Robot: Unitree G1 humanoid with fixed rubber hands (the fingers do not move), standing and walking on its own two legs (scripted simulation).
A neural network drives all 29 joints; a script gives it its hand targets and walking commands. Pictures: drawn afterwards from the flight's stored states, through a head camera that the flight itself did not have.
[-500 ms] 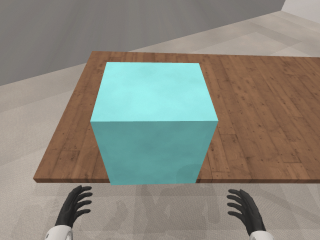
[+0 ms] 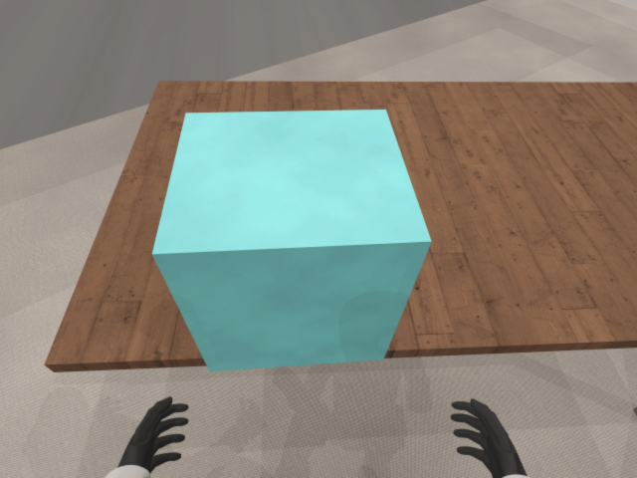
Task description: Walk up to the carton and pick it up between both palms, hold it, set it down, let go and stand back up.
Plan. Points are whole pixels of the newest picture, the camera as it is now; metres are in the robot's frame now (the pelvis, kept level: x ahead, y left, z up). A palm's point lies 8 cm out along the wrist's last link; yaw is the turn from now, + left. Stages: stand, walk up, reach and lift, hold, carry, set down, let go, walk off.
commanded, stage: set down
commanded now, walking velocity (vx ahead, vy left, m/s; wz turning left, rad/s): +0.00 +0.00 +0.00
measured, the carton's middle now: (293, 247) +0.39 +0.05 +0.05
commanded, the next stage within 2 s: let go in 0.04 s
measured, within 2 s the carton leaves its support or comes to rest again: neither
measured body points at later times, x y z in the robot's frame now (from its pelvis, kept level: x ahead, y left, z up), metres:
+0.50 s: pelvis -0.01 +0.00 +0.00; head -0.01 +0.01 +0.45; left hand +0.16 +0.22 -0.09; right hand +0.16 -0.23 -0.08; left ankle -0.02 +0.13 -0.75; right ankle -0.03 -0.11 -0.75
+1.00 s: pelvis -0.04 +0.01 -0.01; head -0.05 +0.01 +0.44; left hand +0.05 +0.27 -0.12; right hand +0.05 -0.26 -0.12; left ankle -0.02 +0.13 -0.75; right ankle -0.03 -0.11 -0.75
